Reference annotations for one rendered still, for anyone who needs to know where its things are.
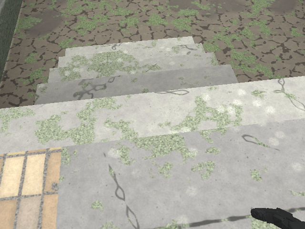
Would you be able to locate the right robot hand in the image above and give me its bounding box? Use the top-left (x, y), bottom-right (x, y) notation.
top-left (251, 208), bottom-right (305, 229)

